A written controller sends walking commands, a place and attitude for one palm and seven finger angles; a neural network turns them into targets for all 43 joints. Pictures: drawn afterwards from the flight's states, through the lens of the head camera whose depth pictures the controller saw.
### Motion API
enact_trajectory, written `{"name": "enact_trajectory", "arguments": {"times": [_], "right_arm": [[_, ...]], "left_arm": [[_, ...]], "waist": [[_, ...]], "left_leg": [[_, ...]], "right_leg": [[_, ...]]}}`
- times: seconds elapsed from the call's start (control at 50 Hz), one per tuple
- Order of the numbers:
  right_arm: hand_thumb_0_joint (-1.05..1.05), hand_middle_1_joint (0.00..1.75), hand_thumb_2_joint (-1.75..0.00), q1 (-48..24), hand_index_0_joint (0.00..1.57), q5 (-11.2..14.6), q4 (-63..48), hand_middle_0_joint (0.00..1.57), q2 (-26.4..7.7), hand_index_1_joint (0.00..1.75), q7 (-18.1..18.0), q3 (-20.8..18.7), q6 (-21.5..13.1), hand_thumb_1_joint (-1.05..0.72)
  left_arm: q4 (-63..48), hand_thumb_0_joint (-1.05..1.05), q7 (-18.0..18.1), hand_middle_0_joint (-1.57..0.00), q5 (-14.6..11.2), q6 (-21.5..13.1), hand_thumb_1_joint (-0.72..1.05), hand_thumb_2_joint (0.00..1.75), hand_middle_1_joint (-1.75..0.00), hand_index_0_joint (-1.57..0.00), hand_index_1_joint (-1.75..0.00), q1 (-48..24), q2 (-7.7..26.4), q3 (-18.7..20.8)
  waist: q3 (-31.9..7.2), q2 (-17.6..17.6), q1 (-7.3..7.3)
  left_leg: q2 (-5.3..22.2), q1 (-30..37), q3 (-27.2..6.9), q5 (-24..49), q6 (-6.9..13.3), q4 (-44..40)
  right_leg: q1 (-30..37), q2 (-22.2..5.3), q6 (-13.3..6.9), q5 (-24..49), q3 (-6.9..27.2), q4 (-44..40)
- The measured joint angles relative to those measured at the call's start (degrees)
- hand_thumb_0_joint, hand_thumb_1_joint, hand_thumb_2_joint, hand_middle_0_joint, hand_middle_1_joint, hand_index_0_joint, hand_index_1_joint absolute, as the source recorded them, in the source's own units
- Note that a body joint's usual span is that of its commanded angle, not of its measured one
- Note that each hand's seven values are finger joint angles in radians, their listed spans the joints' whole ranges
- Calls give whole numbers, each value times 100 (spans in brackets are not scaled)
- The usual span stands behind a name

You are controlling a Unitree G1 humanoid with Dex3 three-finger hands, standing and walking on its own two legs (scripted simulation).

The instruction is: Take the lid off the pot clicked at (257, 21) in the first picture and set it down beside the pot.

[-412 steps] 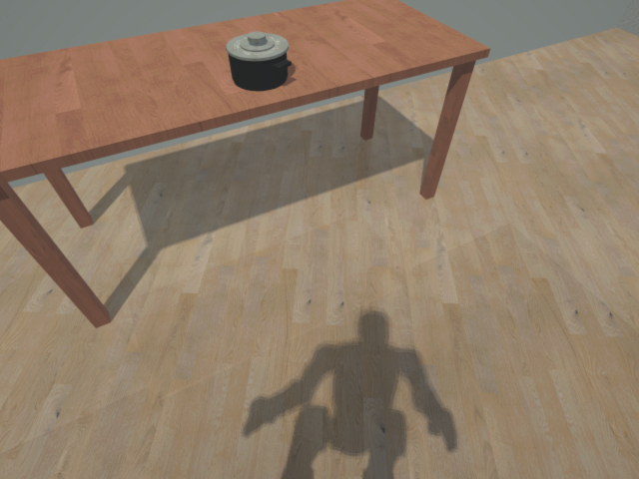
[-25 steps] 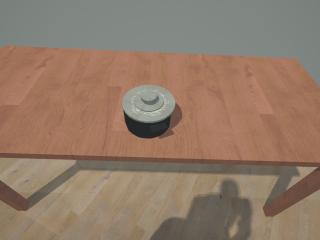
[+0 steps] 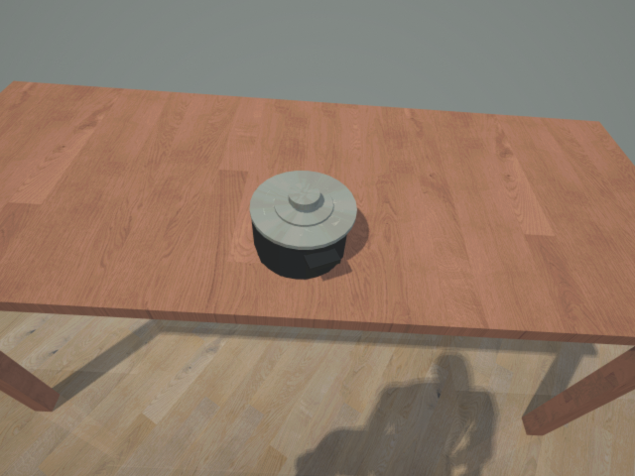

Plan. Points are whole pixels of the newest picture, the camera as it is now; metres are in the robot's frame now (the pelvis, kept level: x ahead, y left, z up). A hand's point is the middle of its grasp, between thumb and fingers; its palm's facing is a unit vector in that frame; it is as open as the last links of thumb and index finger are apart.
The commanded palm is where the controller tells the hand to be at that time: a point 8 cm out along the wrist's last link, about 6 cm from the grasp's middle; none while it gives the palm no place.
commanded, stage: look again from close up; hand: left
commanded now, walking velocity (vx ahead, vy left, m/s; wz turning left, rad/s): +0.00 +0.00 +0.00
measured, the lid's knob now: (304, 196) +0.51 +0.06 +0.04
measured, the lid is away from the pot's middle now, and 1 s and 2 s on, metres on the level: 0.00 0.00 0.00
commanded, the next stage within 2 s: shuffle to correct the standing spot in 0.62 s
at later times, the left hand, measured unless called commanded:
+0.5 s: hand out of the picture -0.02 +0.18 -0.18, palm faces +0.02 -0.99 -0.17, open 7.4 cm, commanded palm none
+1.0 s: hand out of the picture -0.04 +0.17 -0.18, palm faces +0.02 -0.99 -0.15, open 7.4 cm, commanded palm none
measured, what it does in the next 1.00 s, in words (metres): stands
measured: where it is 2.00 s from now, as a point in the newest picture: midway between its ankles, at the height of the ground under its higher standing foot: outside the picture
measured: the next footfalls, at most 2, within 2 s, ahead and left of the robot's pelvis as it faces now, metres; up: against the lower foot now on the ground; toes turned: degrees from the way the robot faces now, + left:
right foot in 1.54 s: +0.04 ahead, -0.16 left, +0.00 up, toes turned +0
left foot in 1.72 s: +0.07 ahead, +0.03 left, +0.00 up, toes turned +5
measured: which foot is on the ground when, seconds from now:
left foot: down 0.00-1.00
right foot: down 0.00-1.00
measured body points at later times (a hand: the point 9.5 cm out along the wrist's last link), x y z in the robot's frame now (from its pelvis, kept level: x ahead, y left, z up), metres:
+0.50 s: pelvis +0.00 +0.01 +0.00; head +0.02 +0.03 +0.45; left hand -0.02 +0.23 -0.16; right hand +0.01 -0.21 -0.15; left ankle +0.00 +0.11 -0.74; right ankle -0.07 -0.12 -0.74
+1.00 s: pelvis -0.01 +0.01 +0.00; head +0.01 +0.03 +0.45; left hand -0.04 +0.23 -0.17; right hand -0.01 -0.21 -0.15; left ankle +0.00 +0.11 -0.74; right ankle -0.07 -0.12 -0.74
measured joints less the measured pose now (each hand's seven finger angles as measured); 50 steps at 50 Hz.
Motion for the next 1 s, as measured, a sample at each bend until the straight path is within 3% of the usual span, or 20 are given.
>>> {"name": "enact_trajectory", "arguments": {"times": [0.78,1.0], "right_arm": [[1,30,-90,326,20,-2,222,20,69,30,-17,13,-9,-93],[1,30,-90,430,20,-45,198,20,182,30,-8,-84,78,-92]], "left_arm": [[179,0,7,-20,-2,23,91,90,-30,-20,-30,96,-132,-29],[209,0,-50,-20,21,114,91,90,-30,-20,-30,238,-121,13]], "waist": [[40,-15,-34],[-18,-54,-98]], "left_leg": [[-151,74,26,150,159,-191],[-96,-111,-16,50,120,16]], "right_leg": [[102,-150,151,169,1,-227],[-90,-96,92,45,-34,17]]}}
